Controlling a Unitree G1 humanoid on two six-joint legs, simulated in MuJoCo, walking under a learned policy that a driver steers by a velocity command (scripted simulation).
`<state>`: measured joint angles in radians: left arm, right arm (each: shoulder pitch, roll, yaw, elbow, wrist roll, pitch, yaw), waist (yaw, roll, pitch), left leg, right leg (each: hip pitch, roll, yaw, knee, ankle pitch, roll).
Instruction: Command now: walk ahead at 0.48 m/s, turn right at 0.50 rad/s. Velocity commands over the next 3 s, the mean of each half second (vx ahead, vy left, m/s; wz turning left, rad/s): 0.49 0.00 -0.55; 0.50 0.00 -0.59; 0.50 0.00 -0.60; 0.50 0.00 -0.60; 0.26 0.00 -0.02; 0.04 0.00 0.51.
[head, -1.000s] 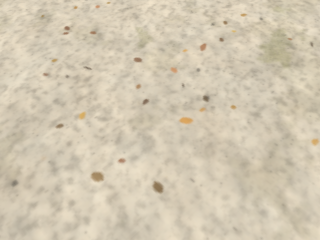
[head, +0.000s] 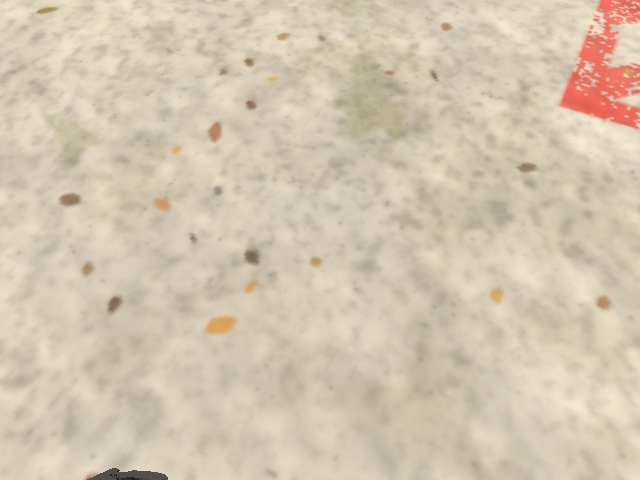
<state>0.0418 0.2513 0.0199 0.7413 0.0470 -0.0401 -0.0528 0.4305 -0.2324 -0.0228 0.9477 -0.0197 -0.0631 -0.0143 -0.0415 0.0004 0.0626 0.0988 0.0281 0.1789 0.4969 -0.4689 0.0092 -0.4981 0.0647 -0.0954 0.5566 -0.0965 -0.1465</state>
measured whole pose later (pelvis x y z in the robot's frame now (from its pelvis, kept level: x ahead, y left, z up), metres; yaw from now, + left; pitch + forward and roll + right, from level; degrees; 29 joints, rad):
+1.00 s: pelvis +0.54 -0.10 +0.02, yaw -35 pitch +1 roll +2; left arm 0.01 0.26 0.02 0.70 0.04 0.00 -0.08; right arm 0.42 -0.25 -0.04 0.88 -0.02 -0.07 0.00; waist -0.07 -0.03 0.06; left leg 0.07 0.00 0.25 0.26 -0.35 0.00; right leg -0.59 -0.04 -0.06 0.66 -0.10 -0.08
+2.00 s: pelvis +0.91 -0.49 +0.03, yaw -70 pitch +1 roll +2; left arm 0.07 0.27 0.04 0.71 0.04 0.00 -0.08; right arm 0.41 -0.26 -0.05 0.85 -0.02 -0.07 0.00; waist -0.06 -0.04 0.05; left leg 0.03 0.00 0.23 0.26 -0.30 0.01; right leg -0.64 -0.05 -0.03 0.76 -0.07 -0.06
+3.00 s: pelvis +0.96 -0.70 +0.03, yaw -50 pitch +1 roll -1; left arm 0.16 0.26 0.05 0.78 0.02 0.05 0.03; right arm 0.23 -0.29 -0.08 0.74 -0.02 0.05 0.00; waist -0.02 -0.01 0.06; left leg -0.29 -0.09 -0.09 0.45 -0.17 0.08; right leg -0.45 0.00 0.06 0.86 -0.40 0.05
